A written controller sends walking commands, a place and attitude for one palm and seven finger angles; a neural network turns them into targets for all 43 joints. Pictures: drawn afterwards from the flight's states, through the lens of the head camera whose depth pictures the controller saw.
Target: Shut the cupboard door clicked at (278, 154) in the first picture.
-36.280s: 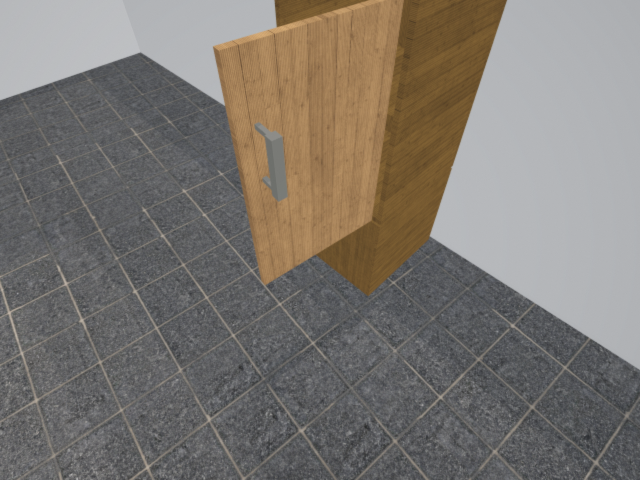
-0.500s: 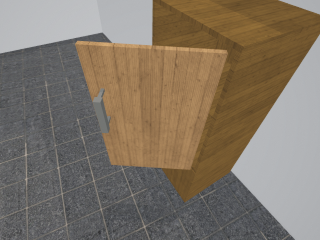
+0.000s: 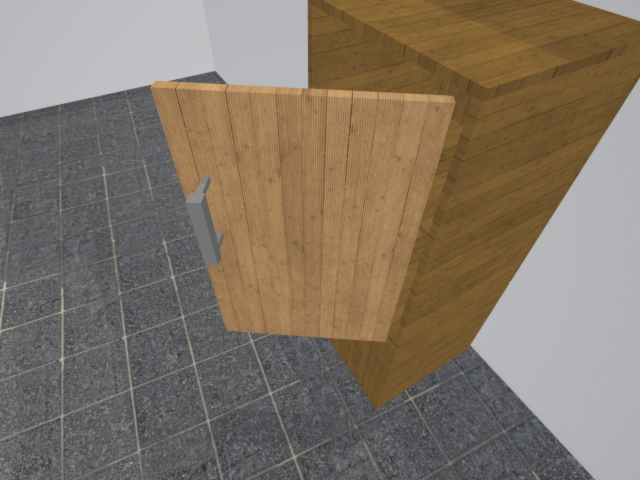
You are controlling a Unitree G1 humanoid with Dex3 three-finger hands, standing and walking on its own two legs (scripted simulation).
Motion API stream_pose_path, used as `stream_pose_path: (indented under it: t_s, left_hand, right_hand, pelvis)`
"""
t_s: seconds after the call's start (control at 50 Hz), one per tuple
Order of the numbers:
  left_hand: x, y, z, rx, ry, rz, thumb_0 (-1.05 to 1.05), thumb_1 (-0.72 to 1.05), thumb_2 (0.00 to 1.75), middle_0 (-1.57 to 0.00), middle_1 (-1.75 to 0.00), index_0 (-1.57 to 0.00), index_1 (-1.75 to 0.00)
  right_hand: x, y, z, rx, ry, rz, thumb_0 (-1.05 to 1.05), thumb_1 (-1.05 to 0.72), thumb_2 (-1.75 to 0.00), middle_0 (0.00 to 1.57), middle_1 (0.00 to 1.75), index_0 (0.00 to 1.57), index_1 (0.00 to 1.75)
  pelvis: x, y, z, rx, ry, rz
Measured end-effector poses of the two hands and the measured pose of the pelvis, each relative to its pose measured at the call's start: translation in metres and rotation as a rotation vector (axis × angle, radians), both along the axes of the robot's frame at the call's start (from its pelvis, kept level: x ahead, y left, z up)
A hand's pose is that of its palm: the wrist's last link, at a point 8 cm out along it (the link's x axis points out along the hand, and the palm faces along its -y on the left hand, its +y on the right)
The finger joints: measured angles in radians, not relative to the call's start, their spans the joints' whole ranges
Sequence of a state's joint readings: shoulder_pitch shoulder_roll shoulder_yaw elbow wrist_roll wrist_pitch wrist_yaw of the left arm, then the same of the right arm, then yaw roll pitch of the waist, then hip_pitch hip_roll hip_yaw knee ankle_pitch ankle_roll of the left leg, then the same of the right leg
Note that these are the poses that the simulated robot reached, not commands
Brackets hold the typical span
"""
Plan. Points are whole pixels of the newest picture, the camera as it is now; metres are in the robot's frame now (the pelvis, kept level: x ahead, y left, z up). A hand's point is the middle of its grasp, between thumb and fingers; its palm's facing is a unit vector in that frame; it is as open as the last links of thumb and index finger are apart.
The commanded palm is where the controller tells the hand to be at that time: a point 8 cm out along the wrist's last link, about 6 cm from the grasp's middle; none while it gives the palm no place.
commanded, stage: look again from close up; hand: left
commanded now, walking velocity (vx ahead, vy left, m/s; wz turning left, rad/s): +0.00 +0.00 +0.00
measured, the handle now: (208, 221) +0.47 +0.20 +0.05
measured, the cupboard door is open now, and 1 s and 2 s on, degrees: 55 55 55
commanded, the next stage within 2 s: raise the hand and make a fist in 0.26 s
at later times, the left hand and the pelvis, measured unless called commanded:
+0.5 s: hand out of the picture +0.12 +0.20 -0.06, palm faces +0.22 -0.97 -0.13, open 7.3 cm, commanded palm +0.08 +0.24 -0.06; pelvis -0.03 +0.02 -0.01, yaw +2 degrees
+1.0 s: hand out of the picture +0.12 +0.18 +0.01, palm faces +0.03 -1.00 -0.02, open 5.1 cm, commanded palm +0.10 +0.24 -0.02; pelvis -0.06 +0.02 -0.10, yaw +4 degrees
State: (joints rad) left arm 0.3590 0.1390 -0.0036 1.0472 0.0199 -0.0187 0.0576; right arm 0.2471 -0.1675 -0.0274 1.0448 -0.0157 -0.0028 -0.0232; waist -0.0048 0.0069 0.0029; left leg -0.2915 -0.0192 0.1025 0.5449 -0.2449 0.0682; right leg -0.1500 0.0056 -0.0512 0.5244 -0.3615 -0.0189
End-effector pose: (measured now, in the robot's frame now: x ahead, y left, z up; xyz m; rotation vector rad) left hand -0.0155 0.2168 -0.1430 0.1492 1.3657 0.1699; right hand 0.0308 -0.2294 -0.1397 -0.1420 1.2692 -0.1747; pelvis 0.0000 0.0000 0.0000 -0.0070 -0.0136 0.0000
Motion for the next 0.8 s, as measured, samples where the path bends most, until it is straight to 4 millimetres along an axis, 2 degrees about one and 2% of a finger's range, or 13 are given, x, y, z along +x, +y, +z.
stream_pose_path:
  t_s: [0.1, 0.18, 0.38, 0.4, 0.42, 0.46, 0.54, 0.56, 0.6, 0.64, 0.68, 0.76, 0.8]
  left_hand:
    - [0.014, 0.004, 0.0, 0.003, -0.055, -0.017, 0.01, 0.91, 0.9, -0.19, -0.3, -0.2, -0.3]
    - [0.019, 0.006, 0.0, -0.002, -0.078, -0.029, 0.01, 0.91, 0.9, -0.19, -0.3, -0.2, -0.3]
    - [0.004, 0.013, -0.003, -0.024, -0.039, -0.041, 0.01, 0.91, 0.9, -0.2, -0.3, -0.2, -0.3]
    - [0.011, 0.018, 0.003, -0.03, -0.084, 0.02, 0.01, 0.91, 0.9, -0.2, -0.3, -0.2, -0.3]
    - [0.028, 0.024, 0.016, -0.021, -0.198, 0.052, 0.01, 0.91, 0.9, -0.2, -0.3, -0.2, -0.3]
    - [0.07, 0.033, 0.058, 0.014, -0.516, 0.062, 0.02, 0.91, 0.9, -0.2, -0.3, -0.21, -0.31]
    - [0.14, 0.026, 0.142, 0.016, -1.034, 0.012, 0.02, 0.92, 0.9, -0.23, -0.33, -0.23, -0.34]
    - [0.152, 0.021, 0.155, 0.0, -1.146, -0.012, 0.02, 0.92, 0.9, -0.23, -0.35, -0.24, -0.35]
    - [0.165, 0.012, 0.168, -0.066, -1.322, -0.057, 0.01, 0.92, 0.9, -0.26, -0.37, -0.26, -0.38]
    - [0.165, 0.005, 0.163, -0.146, -1.43, -0.124, 0.01, 0.91, 0.9, -0.29, -0.4, -0.29, -0.41]
    - [0.155, 0.001, 0.141, -0.205, -1.436, -0.188, 0.01, 0.91, 0.9, -0.32, -0.44, -0.32, -0.44]
    - [0.113, 0.009, 0.084, -0.244, -1.252, -0.171, 0.01, 0.91, 0.9, -0.39, -0.51, -0.4, -0.52]
    - [0.091, 0.018, 0.071, -0.204, -1.193, -0.114, 0.01, 0.91, 0.9, -0.43, -0.55, -0.43, -0.55]
  right_hand:
    - [0.02, 0.001, 0.005, -0.003, -0.068, 0.016, 0.01, -0.91, -0.9, 0.2, 0.3, 0.2, 0.3]
    - [0.024, 0.005, 0.009, 0.0, -0.086, 0.027, 0.01, -0.91, -0.9, 0.2, 0.3, 0.2, 0.3]
    - [-0.001, 0.013, 0.011, -0.016, -0.023, 0.019, 0.0, -0.92, -0.9, 0.2, 0.3, 0.2, 0.3]
    - [-0.003, 0.012, 0.013, -0.032, -0.049, 0.022, 0.0, -0.92, -0.9, 0.2, 0.3, 0.2, 0.3]
    - [-0.002, 0.011, 0.017, -0.053, -0.107, 0.027, 0.0, -0.91, -0.9, 0.2, 0.3, 0.21, 0.3]
    - [0.003, 0.01, 0.025, -0.077, -0.232, 0.05, 0.01, -0.91, -0.9, 0.2, 0.3, 0.21, 0.3]
    - [0.025, 0.008, 0.032, -0.051, -0.454, 0.115, 0.01, -0.91, -0.9, 0.2, 0.3, 0.2, 0.3]
    - [0.032, 0.007, 0.032, -0.047, -0.504, 0.129, 0.01, -0.91, -0.9, 0.2, 0.3, 0.2, 0.3]
    - [0.047, 0.005, 0.032, -0.049, -0.581, 0.159, 0.01, -0.9, -0.9, 0.2, 0.3, 0.21, 0.3]
    - [0.061, 0.003, 0.032, -0.06, -0.635, 0.18, 0.01, -0.9, -0.9, 0.2, 0.3, 0.21, 0.3]
    - [0.074, 0.001, 0.035, -0.073, -0.68, 0.193, 0.01, -0.9, -0.9, 0.2, 0.3, 0.21, 0.3]
    - [0.099, 0.002, 0.043, -0.104, -0.763, 0.23, 0.01, -0.9, -0.9, 0.2, 0.3, 0.21, 0.3]
    - [0.11, 0.006, 0.045, -0.114, -0.793, 0.262, 0.01, -0.9, -0.9, 0.2, 0.3, 0.2, 0.3]
  pelvis:
    - [-0.003, 0.0, 0.0, -0.001, -0.014, -0.011]
    - [-0.007, 0.002, 0.0, -0.003, -0.018, -0.014]
    - [-0.016, 0.014, 0.003, -0.018, -0.013, -0.019]
    - [-0.019, 0.015, 0.001, -0.02, -0.016, -0.013]
    - [-0.022, 0.015, -0.001, -0.018, -0.014, -0.006]
    - [-0.025, 0.017, -0.004, -0.004, -0.01, 0.005]
    - [-0.036, 0.021, -0.012, 0.007, 0.007, 0.062]
    - [-0.04, 0.021, -0.017, 0.01, 0.017, 0.073]
    - [-0.047, 0.021, -0.028, 0.002, 0.047, 0.078]
    - [-0.053, 0.019, -0.042, -0.005, 0.075, 0.063]
    - [-0.058, 0.016, -0.055, -0.009, 0.093, 0.044]
    - [-0.062, 0.014, -0.076, -0.019, 0.121, 0.017]
    - [-0.062, 0.014, -0.083, -0.03, 0.132, 0.024]
